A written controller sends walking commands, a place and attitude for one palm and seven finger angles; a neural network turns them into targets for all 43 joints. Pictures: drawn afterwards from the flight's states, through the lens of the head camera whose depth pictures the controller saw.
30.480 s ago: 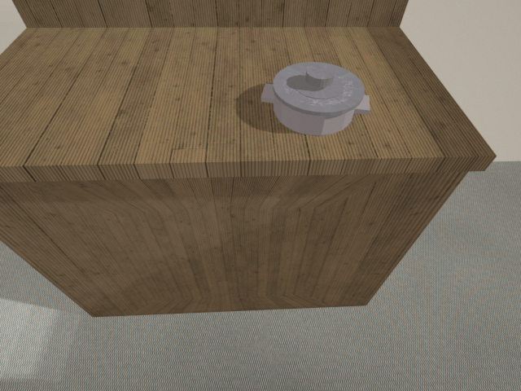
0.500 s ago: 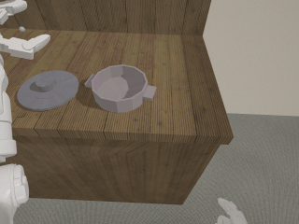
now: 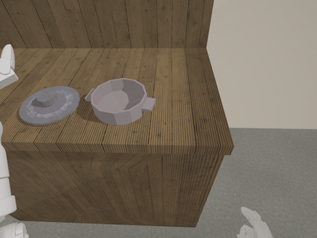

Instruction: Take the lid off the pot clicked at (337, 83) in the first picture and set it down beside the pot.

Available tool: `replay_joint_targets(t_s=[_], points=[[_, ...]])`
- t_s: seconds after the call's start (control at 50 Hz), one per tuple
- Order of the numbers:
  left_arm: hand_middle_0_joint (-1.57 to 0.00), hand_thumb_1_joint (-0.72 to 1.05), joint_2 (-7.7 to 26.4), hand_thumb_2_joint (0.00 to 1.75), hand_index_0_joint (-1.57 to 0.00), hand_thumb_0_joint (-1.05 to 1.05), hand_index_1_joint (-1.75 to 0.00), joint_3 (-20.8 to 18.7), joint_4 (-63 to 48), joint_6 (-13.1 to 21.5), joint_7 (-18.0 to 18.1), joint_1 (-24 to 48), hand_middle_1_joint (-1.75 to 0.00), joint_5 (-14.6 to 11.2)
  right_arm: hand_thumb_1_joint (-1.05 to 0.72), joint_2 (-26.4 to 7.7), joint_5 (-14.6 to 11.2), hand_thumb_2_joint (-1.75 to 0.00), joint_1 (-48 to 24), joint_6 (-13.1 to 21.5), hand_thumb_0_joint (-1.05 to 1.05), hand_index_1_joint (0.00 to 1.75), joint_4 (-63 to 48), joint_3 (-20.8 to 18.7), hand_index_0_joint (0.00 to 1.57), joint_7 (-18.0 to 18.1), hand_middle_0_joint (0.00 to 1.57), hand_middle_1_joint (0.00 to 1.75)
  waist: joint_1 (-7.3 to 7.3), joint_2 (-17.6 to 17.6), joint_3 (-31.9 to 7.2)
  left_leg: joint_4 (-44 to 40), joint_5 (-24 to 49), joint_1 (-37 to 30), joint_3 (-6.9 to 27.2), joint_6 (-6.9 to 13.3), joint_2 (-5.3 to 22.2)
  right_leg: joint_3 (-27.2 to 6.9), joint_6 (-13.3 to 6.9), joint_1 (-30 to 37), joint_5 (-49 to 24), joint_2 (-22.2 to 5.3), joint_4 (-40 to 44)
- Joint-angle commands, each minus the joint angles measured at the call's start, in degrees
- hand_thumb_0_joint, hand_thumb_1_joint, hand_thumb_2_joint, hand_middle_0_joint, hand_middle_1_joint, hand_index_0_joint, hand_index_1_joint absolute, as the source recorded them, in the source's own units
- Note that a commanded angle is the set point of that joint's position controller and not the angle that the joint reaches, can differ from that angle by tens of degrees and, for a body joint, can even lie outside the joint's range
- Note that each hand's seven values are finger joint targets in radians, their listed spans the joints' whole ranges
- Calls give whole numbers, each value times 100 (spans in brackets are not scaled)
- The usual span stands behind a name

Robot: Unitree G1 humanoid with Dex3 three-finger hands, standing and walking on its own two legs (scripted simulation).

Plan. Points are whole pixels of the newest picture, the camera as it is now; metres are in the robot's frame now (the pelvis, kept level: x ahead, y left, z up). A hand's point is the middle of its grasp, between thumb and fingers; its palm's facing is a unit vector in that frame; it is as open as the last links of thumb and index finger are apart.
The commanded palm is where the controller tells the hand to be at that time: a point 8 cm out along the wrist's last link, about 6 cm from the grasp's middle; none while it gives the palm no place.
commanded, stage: draw the hand back to the body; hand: left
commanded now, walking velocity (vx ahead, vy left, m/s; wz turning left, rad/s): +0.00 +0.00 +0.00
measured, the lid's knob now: (47, 98) +0.46 +0.39 +0.10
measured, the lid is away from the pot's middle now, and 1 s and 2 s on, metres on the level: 0.23 0.23 0.23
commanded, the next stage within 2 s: step back with the hand held close in 1.06 s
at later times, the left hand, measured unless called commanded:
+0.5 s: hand out of the picture +0.22 +0.27 +0.31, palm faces +0.56 -0.81 -0.16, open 7.5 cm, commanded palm +0.17 +0.30 +0.30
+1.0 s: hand out of the picture +0.16 +0.25 +0.29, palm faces +0.53 -0.81 -0.27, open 7.5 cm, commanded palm +0.11 +0.29 +0.29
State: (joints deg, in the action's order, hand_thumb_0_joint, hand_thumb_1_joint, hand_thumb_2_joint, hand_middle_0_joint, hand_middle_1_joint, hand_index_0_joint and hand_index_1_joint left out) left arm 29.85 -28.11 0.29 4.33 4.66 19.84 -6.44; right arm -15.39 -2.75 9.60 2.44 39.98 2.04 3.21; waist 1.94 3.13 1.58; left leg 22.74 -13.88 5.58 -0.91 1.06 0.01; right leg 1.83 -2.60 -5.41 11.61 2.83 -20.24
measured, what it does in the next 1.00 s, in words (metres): stands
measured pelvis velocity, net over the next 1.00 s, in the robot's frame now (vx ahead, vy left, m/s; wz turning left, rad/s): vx -0.02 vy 0.01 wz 0.01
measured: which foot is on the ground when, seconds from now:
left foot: down 0.00-1.00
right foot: down 0.00-1.00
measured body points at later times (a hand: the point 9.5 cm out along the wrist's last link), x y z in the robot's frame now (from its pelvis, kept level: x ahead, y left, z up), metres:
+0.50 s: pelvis -0.02 -0.01 +0.00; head -0.04 -0.03 +0.45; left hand +0.19 +0.31 +0.31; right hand +0.17 -0.22 -0.09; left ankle -0.01 +0.11 -0.74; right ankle +0.00 -0.09 -0.75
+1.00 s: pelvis -0.02 +0.01 +0.00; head -0.05 -0.01 +0.45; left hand +0.13 +0.29 +0.30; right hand +0.19 -0.19 -0.08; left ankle -0.01 +0.11 -0.75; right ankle +0.00 -0.09 -0.75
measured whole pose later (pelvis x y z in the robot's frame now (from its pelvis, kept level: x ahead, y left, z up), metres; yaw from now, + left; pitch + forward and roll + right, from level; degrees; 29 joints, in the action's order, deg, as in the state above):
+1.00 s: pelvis -0.02 +0.01 +0.00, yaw +1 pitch -7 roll -1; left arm 21.9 -26.5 -35.6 8.4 4.4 -13.3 -7.9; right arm -11.4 -0.4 8.6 6.4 40.3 2.3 3.7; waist 4.6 3.7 1.7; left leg 23.4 -13.4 3.2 -0.6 1.9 -0.7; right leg 2.2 -1.8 -2.2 10.6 2.1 -19.6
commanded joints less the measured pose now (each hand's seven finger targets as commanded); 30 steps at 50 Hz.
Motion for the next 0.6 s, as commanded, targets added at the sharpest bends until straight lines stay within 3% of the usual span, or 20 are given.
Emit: replay_joint_targets(t_s=[0.0, 0.04, 0.08, 0.14, 0.2, 0.26, 0.34, 0.38, 0.42, 0.48, 0.52, 0.58], points=[[-27, 66, 1546, 91, -27, 0, -36, -317, -1436, 421, 68, 1774, -36, -39, -90, -580, 35, -90, -754, 353, 0, 30, -856, -159, 20, 51, 20, 30, -6, 221, -1165, -199, 1370, -350, -28, 183, 58, -140, 64, 319, -1321, -259, 249], [-25, 72, 1600, 90, -25, 0, -35, -500, -1191, 361, 96, 1345, -35, -78, -90, -560, 65, -90, -729, 327, 0, 30, -809, -166, 20, 65, 20, 30, 37, -172, -1011, -220, 1181, -195, -57, 198, 58, -170, 99, 350, -1216, -271, 327], [-24, 77, 1405, 90, -24, 0, -33, -304, -1374, 371, 70, 1419, -33, -89, -90, -526, 65, -90, -819, 336, 0, 30, -831, -144, 20, 73, 20, 30, 13, -132, -944, -230, 1086, -216, -64, 210, 41, -204, 110, 301, -1118, -291, 387], [-22, 85, 1341, 90, -22, 0, -31, -319, -1839, 458, 84, 1319, -31, -97, -90, -471, 77, -90, -923, 391, 0, 30, -851, -133, 20, 83, 20, 30, 39, 199, -1045, -246, 1013, -351, -53, 196, 32, -222, 88, 313, -966, -298, 427], [-20, 90, 1302, 90, -20, 0, -30, -413, -2249, 541, 106, 1136, -30, -108, -90, -439, 103, -90, -972, 459, 0, 30, -845, -134, 20, 83, 20, 30, 68, 225, -1116, -259, 1048, -431, -25, 198, 24, -207, 80, 362, -985, -283, 423], [-20, 90, 1221, 90, -20, 0, -30, -551, -1936, 474, 111, 463, -30, -164, -90, -417, 132, -90, -930, 429, 0, 30, -796, -148, 20, 88, 20, 30, 118, -166, -855, -286, 997, -224, -32, 204, 39, -216, 104, 383, -981, -290, 460], [-20, 90, 935, 90, -20, 0, -30, -304, -2456, 555, 84, 422, -30, -177, -90, -369, 127, -90, -1067, 500, 0, 30, -832, -137, 20, 99, 20, 30, 87, 187, -790, -325, 804, -354, -16, 193, 37, -219, 93, 218, -646, -298, 537], [-20, 90, 1016, 90, -20, 0, -30, -495, -2501, 567, 115, 79, -30, -191, -90, -372, 152, -90, -1034, 518, 0, 30, -808, -160, 20, 115, 20, 30, 133, -67, -770, -329, 818, -325, 3, 210, 47, -212, 95, 262, -638, -287, 536], [-20, 90, 983, 90, -20, 0, -30, -516, -2889, 638, 100, -32, -30, -208, -90, -361, 165, -90, -1079, 537, 0, 30, -813, -162, 20, 109, 20, 30, 146, 128, -903, -335, 860, -355, 23, 192, 39, -225, 82, 368, -711, -310, 509], [-20, 90, 828, 90, -20, 0, -30, -494, -2919, 648, 96, -436, -30, -225, -90, -334, 180, -90, -1081, 576, 0, 30, -789, -176, 20, 116, 20, 30, 150, -75, -747, -332, 843, -312, 20, 194, 54, -212, 94, 287, -673, -298, 522], [-20, 90, 747, 90, -20, 0, -30, -424, -3051, 661, 81, -569, -30, -226, -90, -328, 176, -90, -1087, 585, 0, 30, -789, -173, 20, 109, 20, 30, 130, 85, -582, -362, 728, -306, 40, 192, 59, -223, 82, 178, -518, -302, 579], [-20, 90, 701, 90, -20, 0, -30, -457, -3430, 721, 83, -895, -30, -227, -90, -298, 205, -90, -1104, 639, 0, 30, -818, -185, 20, 116, 20, 30, 173, 125, -684, -339, 797, -358, 63, 187, 63, -209, 73, 236, -576, -301, 531]])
